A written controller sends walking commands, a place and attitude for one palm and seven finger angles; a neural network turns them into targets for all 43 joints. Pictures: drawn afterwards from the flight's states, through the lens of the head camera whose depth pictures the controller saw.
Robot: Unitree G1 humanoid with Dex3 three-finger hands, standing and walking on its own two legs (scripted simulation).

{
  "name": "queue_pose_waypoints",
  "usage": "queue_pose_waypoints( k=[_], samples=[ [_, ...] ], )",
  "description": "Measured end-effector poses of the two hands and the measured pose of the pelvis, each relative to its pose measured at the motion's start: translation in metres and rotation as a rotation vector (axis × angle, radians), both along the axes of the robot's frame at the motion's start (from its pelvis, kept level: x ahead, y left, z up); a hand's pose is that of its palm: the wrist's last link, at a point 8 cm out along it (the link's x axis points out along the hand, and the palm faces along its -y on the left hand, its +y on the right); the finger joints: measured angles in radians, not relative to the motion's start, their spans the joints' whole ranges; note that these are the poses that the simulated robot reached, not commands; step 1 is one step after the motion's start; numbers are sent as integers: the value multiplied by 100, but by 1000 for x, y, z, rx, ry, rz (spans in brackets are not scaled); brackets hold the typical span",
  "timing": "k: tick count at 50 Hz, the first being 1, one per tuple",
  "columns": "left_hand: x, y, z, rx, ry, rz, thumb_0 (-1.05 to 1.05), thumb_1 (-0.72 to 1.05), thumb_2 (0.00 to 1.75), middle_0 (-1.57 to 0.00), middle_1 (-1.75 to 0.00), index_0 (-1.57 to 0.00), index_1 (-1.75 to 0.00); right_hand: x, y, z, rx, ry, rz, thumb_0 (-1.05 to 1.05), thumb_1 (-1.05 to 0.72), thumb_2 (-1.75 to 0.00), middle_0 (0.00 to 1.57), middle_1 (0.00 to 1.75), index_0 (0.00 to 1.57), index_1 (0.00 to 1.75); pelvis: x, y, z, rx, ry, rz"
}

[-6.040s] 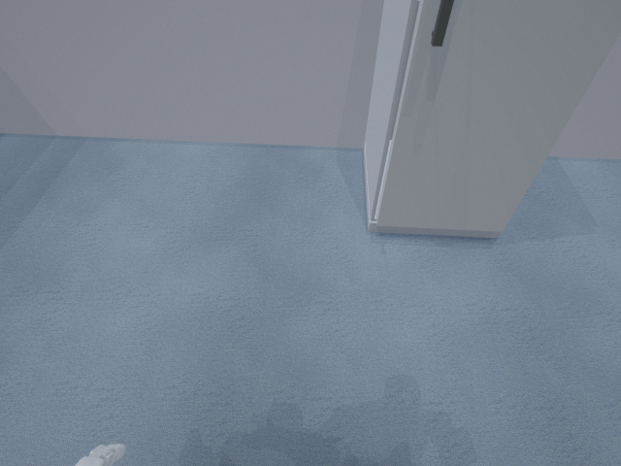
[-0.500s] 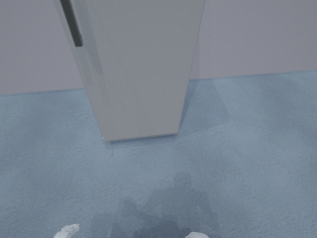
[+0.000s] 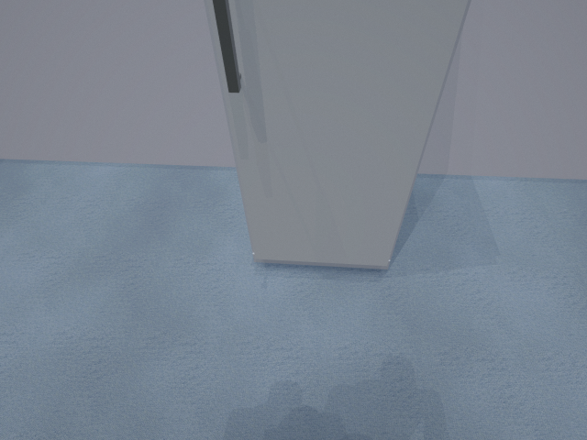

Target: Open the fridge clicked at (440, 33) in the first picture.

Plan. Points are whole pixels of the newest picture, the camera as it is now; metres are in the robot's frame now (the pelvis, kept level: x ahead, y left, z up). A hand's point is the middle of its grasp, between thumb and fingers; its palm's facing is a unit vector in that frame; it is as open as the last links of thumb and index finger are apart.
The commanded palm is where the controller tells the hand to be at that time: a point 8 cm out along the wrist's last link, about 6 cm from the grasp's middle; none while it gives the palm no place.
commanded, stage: take the last steps up to it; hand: left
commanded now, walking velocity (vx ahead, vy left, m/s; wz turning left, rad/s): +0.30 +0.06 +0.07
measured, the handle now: out of the picture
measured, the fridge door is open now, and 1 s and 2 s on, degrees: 0 0 0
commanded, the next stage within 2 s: come to a stop and stand still in 0.94 s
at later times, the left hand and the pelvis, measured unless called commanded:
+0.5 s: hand out of the picture +0.15 +0.26 -0.18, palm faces +0.04 -0.99 -0.15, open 7.4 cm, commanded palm none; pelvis +0.10 +0.08 -0.01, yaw +0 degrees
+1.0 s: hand (186, 340) +0.31 +0.24 -0.18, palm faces +0.03 -0.98 -0.21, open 7.2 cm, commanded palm none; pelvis +0.29 +0.05 -0.01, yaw -1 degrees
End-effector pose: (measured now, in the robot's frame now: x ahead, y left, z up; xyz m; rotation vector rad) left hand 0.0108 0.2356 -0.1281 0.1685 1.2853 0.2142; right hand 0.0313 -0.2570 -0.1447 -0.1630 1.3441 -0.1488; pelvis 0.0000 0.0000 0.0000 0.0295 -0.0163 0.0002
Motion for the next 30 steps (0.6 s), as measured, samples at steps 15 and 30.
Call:
queue_pose_waypoints(
  k=[15, 30],
  samples=[
    [-44, 72, -27, -93, 254, 75, 1, 91, 90, -19, -29, -19, -30, 67, 97, 20, -50, -159, 40, -1, -94, -90, 20, 30, 20, 30, 44, 74, -3, -45, -17, 1],
    [226, 62, -23, -80, -99, -119, 0, 91, 90, -19, -29, -19, -30, -18, 136, 0, 37, 265, -166, 0, -92, -90, 20, 30, 20, 30, 138, 76, -14, -21, -17, -17]
  ],
)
